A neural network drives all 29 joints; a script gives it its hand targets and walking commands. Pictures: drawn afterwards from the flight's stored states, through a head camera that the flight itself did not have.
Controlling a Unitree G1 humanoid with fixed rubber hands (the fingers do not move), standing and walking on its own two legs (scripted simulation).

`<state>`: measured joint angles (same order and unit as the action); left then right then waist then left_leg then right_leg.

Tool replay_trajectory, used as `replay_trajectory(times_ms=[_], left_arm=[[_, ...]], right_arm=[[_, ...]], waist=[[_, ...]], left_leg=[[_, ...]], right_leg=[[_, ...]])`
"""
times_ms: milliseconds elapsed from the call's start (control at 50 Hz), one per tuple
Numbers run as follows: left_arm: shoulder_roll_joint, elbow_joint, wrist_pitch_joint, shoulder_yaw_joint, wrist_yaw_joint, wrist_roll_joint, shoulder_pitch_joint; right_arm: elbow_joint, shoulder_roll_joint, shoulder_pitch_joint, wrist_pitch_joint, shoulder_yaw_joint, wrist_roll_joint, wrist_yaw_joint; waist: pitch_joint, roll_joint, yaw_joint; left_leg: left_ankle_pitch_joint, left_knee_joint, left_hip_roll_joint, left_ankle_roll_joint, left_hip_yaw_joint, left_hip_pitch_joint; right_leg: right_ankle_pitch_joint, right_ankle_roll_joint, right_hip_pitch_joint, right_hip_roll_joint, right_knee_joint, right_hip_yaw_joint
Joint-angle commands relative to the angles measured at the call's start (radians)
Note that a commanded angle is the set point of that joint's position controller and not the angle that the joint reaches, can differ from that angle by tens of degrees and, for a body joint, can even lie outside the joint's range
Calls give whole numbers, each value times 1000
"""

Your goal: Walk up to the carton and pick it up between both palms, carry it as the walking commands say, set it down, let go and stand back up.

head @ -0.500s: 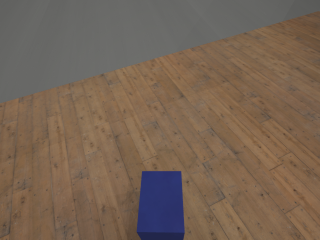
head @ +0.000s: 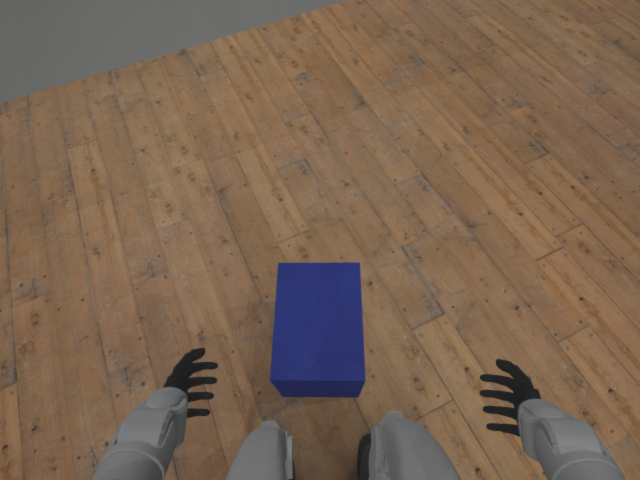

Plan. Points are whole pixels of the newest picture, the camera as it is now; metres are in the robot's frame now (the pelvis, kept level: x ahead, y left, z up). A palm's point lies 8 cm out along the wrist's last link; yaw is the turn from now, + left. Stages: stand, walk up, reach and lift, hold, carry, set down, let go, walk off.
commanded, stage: reach and lift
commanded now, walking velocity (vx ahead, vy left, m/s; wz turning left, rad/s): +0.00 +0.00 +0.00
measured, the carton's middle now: (319, 332) +0.44 +0.05 -0.59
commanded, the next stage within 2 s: none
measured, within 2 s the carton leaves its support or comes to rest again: neither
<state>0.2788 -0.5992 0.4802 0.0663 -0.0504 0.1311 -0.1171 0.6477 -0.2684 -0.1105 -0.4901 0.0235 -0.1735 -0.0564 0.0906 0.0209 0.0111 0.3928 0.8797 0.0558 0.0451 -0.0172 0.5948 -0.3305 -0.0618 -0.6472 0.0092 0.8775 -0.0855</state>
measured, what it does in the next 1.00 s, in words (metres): lowers itself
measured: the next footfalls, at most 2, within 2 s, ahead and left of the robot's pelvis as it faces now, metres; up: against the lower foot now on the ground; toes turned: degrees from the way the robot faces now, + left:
none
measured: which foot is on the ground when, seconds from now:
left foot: down 0.00-1.00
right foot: down 0.00-1.00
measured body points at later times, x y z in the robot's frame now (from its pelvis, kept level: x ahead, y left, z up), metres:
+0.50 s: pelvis -0.02 +0.02 -0.04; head +0.14 +0.00 +0.38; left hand +0.24 +0.22 -0.15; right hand +0.21 -0.19 -0.16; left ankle +0.03 +0.15 -0.69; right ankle +0.06 -0.08 -0.69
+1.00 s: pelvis -0.07 +0.03 -0.07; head +0.18 +0.02 +0.30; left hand +0.35 +0.22 -0.19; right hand +0.34 -0.16 -0.20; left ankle +0.03 +0.15 -0.69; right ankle +0.06 -0.08 -0.69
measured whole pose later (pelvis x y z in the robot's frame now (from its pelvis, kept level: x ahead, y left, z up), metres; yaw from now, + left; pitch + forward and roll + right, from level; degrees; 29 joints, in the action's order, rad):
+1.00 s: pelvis -0.07 +0.03 -0.07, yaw +0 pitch +25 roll +1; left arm 0.18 -0.62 0.39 -0.18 -0.05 0.03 -0.74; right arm 0.61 -0.16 -0.74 -0.42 -0.18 -0.04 -0.07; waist 0.16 0.01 -0.01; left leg 0.36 1.18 0.00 0.01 0.00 1.26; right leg -0.28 -0.02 -1.30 0.00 1.14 -0.01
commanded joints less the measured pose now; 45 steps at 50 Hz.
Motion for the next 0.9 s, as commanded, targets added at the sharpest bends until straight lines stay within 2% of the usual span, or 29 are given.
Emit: replay_trajectory(times_ms=[0, 20, 40, 60, 120, 140, 160, 180, 200, 220, 240, 260, 300, 340, 360, 380, 400, 420, 440, 460, 480, 500, 520, 540, 660, 680, 740, 760, 880], left_arm=[[-69, 74, 199, -44, 37, -121, 429], [-58, 83, 205, -65, 49, -155, 409], [-79, 95, 189, -82, 52, -176, 388], [-70, 118, 169, -90, 53, -189, 346], [-33, 260, 26, -189, 56, -252, 91], [-23, 291, -28, -199, 57, -257, 4], [-37, 298, -76, -199, 56, -254, -34], [-39, 328, -118, -199, 55, -245, -57], [-31, 302, -145, -190, 68, -209, -107], [-48, 303, -136, -148, 75, -178, -89], [-32, 326, -130, -167, 94, -174, -73], [-69, 265, -120, -106, 98, -141, -77], [-41, 336, -83, -128, 98, -136, -10], [-39, 346, -60, -127, 86, -142, 30], [-61, 337, -53, -144, 76, -152, 59], [-68, 325, -46, -128, 75, -158, 87], [-58, 322, -32, -141, 73, -160, 93], [-72, 320, -29, -143, 78, -164, 39], [-64, 283, -24, -161, 75, -164, 44], [-65, 287, -34, -163, 75, -163, -24], [-65, 273, -44, -168, 71, -163, -80], [-22, 279, -54, -194, 64, -176, -151], [-49, 249, -68, -199, 56, -165, -188], [-54, 305, -90, -206, 53, -158, -315], [-20, 256, -109, -257, 28, -138, -572], [-13, 191, -103, -275, 31, -154, -583], [8, 111, -89, -267, 32, -131, -650], [36, 155, -82, -289, 31, -145, -652], [40, 153, -109, -281, -5, -102, -793]], right_arm=[[6, 70, 520, -191, -62, 121, 47], [-44, 55, 495, -178, -89, 153, 54], [-103, 33, 419, -157, -103, 170, 61], [-141, 51, 378, -132, -79, 173, 64], [-342, 61, 127, -3, -119, 226, 54], [-397, 66, 28, 42, -134, 250, 54], [-413, 89, -30, 79, -120, 245, 53], [-410, 91, -7, 113, -130, 243, 54], [-426, 121, -66, 130, -91, 196, 60], [-375, 111, -2, 116, -119, 188, 60], [-419, 122, -1, 102, -92, 148, 59], [-375, 97, -25, 93, -108, 139, 61], [-420, 110, 108, 54, -54, 106, 57], [-414, 64, 116, 36, -100, 124, 50], [-394, 40, 150, 32, -120, 142, 50], [-418, 10, 147, 29, -150, 155, 48], [-397, 9, 173, 22, -139, 150, 47], [-419, 8, 129, 22, -149, 151, 47], [-408, -9, 77, 20, -178, 170, 48], [-393, 38, 46, 28, -151, 142, 49], [-383, 23, -15, 34, -177, 171, 48], [-391, 4, -90, 43, -197, 192, 46], [-385, 29, -184, 62, -187, 191, 48], [-393, 35, -265, 78, -184, 184, 55], [-296, 45, -553, 91, -149, 138, 42], [-285, 64, -598, 86, -160, 129, 32], [-225, 50, -680, 73, -142, 101, 15], [-256, 36, -692, 56, -143, 93, 12], [-180, -64, -770, 89, -255, 143, -28]], waist=[[-449, -31, 15], [-478, -37, 25], [-460, -27, 0], [-359, 41, -1], [-362, 1, -39], [-408, 30, -4], [-407, -6, -28], [-462, -35, -13], [-484, -51, -23], [-486, -3, 31], [-527, -6, -18], [-543, -19, 20], [-647, -33, -23], [-687, -55, -9], [-694, -65, -27], [-696, -38, 9], [-678, -32, -2], [-672, -62, 15], [-630, -24, 10], [-617, -42, 0], [-573, 10, 17], [-549, 37, 6], [-504, 43, 12], [-506, 65, 20], [-629, 35, -21], [-670, 50, -30], [-764, -3, -40], [-851, -15, -81], [-1097, -54, -17]], left_leg=[[-289, -193, -97, -68, 47, 46], [-312, -223, -88, -58, 44, -41], [-338, -226, -99, -46, 36, -38], [-274, -200, -104, -47, 31, 37], [-181, -146, -93, -66, 23, 184], [-147, -103, -89, -67, 17, 242], [-131, -76, -89, -73, 18, 264], [-135, -45, -84, -71, 21, 268], [-120, -7, -81, -74, 12, 278], [-92, 13, -88, -78, 19, 239], [-93, 8, -94, -78, -3, 226], [-75, 13, -95, -71, 4, 193], [-118, 26, -108, -63, -20, 176], [-167, 13, -108, -68, 10, 147], [-220, 16, -110, -53, 9, 132], [-237, 24, -109, -51, 11, 123], [-220, 20, -108, -45, 9, 128], [-191, 14, -97, -43, 9, 131], [-181, 10, -95, -40, 17, 158], [-148, 30, -96, -36, 8, 188], [-88, 22, -89, -45, 16, 213], [-34, 16, -80, -54, 22, 227], [-50, 21, -72, -62, 35, 268], [-1, 39, -74, -61, 20, 289], [37, 62, -81, -65, -11, 318], [25, 75, -87, -69, -6, 325], [73, 76, -94, -63, -26, 368], [35, 73, -104, -55, -33, 335], [-12, 101, -102, -28, -16, 260]], right_leg=[[433, -21, 429, -37, -183, 178], [417, -22, 412, -38, -199, 170], [447, -14, 374, -46, -207, 159], [423, 6, 317, -45, -196, 170], [328, 27, 248, -34, -139, 179], [304, 37, 213, -29, -95, 180], [254, 38, 186, -19, -77, 186], [285, 37, 173, -18, -33, 191], [251, 57, 139, -11, 5, 181], [253, 64, 118, -2, 1, 190], [272, 71, 176, 7, 5, 189], [243, 64, 161, -14, 42, 145], [302, 60, 234, -18, 43, 161], [275, 52, 232, -37, 41, 139], [294, 49, 242, -52, 43, 135], [319, 46, 231, -60, 46, 120], [287, 52, 250, -62, 43, 130], [260, 44, 237, -63, 35, 134], [249, 51, 204, -70, 41, 118], [232, 41, 185, -66, 43, 132], [175, 51, 150, -67, 47, 123], [95, 59, 103, -67, 48, 117], [108, 59, 46, -64, 63, 116], [59, 54, 29, -54, 43, 140], [-16, 64, -5, -28, 56, 117], [-3, 71, 10, -23, 55, 132], [-33, 76, 54, -24, 61, 129], [-23, 77, 98, -30, 69, 123], [24, 58, 10, -63, 126, 84]])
